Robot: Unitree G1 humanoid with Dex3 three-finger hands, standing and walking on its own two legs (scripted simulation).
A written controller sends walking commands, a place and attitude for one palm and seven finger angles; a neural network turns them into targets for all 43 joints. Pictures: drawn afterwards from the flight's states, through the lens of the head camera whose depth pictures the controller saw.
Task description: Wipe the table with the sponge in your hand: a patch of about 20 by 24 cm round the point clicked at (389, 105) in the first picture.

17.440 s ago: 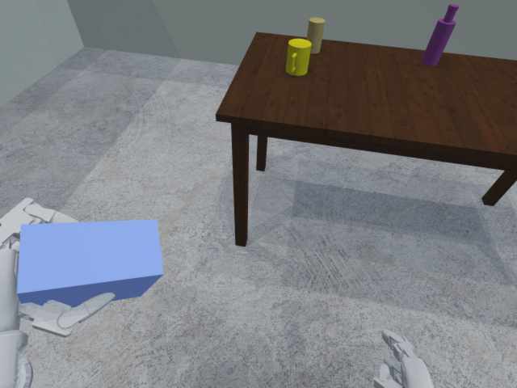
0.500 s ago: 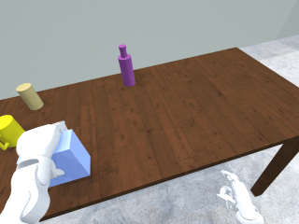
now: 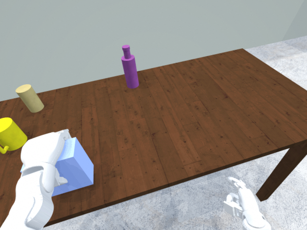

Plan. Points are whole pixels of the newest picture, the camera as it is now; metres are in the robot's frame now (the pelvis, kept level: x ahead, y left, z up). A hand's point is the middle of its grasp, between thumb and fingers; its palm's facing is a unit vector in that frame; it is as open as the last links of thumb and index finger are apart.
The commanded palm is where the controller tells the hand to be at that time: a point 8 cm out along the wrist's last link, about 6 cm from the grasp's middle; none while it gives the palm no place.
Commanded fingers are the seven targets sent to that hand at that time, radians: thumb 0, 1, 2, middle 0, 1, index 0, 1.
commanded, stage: move the sponge above the wiping area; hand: left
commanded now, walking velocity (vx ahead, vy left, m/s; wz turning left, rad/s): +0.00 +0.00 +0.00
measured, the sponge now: (66, 172) +0.23 +0.29 +0.03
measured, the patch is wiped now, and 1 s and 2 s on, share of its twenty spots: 0.00 0.00 0.00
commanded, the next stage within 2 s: lower the sponge onto the table in 0.82 s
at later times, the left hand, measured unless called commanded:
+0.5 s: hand (58, 160) +0.23 +0.29 +0.09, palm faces +0.04 -0.09 -1.00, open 10.4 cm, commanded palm +0.20 +0.28 +0.15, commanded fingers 0.00 0.10 1.30 -1.20 -1.60 -1.20 -1.60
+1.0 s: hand (58, 160) +0.23 +0.29 +0.09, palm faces +0.03 -0.10 -0.99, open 10.4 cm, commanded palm +0.20 +0.29 +0.15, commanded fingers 0.00 0.10 1.30 -1.20 -1.60 -1.20 -1.60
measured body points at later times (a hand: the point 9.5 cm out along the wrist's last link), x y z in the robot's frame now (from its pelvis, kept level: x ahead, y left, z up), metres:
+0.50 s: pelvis +0.00 +0.01 +0.00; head -0.02 -0.03 +0.45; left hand +0.22 +0.29 +0.14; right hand +0.25 -0.18 -0.08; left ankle +0.00 +0.09 -0.74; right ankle +0.03 -0.07 -0.74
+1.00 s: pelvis +0.00 +0.01 +0.00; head -0.02 -0.04 +0.45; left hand +0.22 +0.29 +0.14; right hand +0.25 -0.19 -0.08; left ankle +0.00 +0.09 -0.74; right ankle +0.03 -0.07 -0.74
